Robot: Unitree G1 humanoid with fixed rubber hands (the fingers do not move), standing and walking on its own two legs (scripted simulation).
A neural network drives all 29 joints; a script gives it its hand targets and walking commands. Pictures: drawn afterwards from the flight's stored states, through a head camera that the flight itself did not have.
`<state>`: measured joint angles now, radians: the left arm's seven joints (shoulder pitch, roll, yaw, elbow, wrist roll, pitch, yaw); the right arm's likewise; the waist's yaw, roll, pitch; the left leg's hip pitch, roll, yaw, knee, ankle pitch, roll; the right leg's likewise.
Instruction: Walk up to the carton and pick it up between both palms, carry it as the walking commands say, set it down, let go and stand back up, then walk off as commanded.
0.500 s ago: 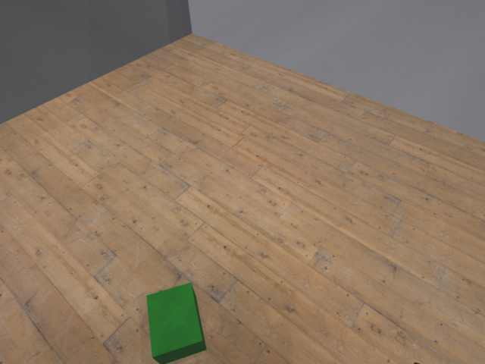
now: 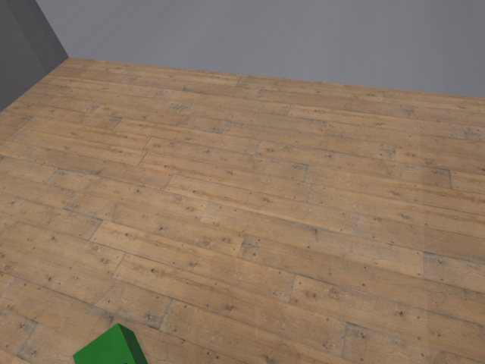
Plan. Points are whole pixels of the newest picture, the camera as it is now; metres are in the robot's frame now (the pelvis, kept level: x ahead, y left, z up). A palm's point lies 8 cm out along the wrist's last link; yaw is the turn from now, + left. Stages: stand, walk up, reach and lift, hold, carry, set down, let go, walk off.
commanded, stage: walk off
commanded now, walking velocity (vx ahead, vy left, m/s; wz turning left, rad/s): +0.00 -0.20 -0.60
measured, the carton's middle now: out of the picture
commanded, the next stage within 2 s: stand in 0.68 s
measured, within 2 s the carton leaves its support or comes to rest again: neither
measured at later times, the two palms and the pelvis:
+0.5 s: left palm out of the picture +0.16 +0.14 -0.12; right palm out of the picture -0.01 -0.40 -0.08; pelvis +0.01 -0.10 +0.02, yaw -18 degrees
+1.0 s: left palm (298, 357) +0.17 -0.05 -0.10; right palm out of the picture -0.08 -0.53 -0.11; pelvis -0.03 -0.25 +0.01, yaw -29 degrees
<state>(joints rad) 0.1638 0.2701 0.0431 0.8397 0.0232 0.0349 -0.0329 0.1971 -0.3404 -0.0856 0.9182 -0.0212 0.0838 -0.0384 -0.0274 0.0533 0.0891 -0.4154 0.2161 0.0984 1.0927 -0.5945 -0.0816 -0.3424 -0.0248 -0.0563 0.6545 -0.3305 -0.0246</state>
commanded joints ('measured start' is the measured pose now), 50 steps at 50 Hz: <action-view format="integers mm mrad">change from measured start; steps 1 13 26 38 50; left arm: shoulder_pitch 70 123 63 252 99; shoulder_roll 163 162 53 313 140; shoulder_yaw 40 26 25 74 11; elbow -21 -4 -46 23 48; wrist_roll -5 3 -9 -10 6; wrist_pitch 3 22 48 -20 -27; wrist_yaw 37 19 -48 20 54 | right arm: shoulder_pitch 26 -66 19 -66 -3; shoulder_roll -78 -21 -60 -22 18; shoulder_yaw -13 20 6 -2 18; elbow -48 -48 8 -108 -27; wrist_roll -3 44 0 0 10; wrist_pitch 1 -17 -54 -17 -26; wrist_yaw -16 -44 -24 20 8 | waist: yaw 21 43 19 120 23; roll -262 -165 135 -359 -185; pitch -162 -127 -54 -226 -96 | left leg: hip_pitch -169 95 266 -183 67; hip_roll -53 -178 122 -47 -138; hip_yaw -66 -60 7 -26 -41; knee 193 -378 -730 169 -230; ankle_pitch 130 194 763 -112 148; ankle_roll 23 64 163 4 72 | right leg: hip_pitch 214 138 -244 262 82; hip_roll -156 -124 5 -371 -262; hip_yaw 225 425 56 318 246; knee -217 -274 498 -264 -301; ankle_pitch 770 604 24 904 677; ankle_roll -128 -144 130 -180 -177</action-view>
